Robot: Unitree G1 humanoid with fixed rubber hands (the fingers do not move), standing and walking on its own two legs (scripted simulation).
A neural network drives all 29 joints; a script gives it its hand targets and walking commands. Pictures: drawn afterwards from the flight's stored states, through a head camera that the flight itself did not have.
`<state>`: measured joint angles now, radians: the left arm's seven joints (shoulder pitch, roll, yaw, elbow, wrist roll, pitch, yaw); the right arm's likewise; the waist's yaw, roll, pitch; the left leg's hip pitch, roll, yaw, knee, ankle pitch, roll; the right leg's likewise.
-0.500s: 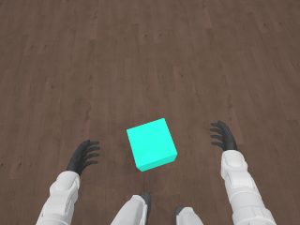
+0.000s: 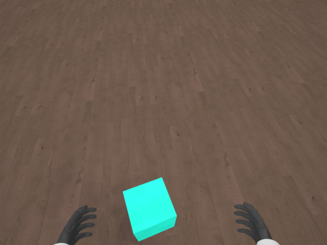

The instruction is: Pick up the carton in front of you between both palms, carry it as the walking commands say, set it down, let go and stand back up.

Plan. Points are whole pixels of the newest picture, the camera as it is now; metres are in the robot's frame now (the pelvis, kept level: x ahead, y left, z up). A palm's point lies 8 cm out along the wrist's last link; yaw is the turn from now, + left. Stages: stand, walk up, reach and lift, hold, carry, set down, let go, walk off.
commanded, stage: let go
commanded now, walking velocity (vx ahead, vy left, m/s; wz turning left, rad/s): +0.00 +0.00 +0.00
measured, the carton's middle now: (150, 209) +0.38 +0.08 -0.65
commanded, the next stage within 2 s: stand in 0.44 s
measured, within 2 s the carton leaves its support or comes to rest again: neither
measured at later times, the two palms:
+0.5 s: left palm out of the picture +0.12 +0.24 -0.07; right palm out of the picture +0.13 -0.23 -0.07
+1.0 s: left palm out of the picture +0.13 +0.31 -0.11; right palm out of the picture +0.12 -0.26 -0.08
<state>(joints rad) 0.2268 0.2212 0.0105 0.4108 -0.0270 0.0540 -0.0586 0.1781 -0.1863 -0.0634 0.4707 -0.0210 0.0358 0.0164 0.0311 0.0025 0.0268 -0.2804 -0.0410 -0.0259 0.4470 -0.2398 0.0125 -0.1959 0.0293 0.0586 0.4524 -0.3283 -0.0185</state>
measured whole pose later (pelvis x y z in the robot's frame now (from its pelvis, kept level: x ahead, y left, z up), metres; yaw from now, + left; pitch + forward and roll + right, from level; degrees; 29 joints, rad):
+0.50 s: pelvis -0.04 -0.01 +0.00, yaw +2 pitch -5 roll +0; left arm 0.21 0.24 0.03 0.41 0.02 0.22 -0.02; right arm 0.20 -0.20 -0.03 0.51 -0.02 0.10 0.02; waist 0.00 -0.02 0.09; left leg -0.18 -0.04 -0.06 0.49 -0.23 0.00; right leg -0.08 0.03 0.02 0.49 -0.33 -0.03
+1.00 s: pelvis +0.00 +0.03 +0.00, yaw -1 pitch +0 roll +0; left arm 0.18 0.35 0.04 0.76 0.03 0.00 0.03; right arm 0.17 -0.31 -0.03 0.77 -0.03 0.00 -0.02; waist -0.01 -0.06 0.02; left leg -0.21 -0.05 0.00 0.51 -0.29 0.05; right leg -0.10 0.01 0.07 0.46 -0.35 0.02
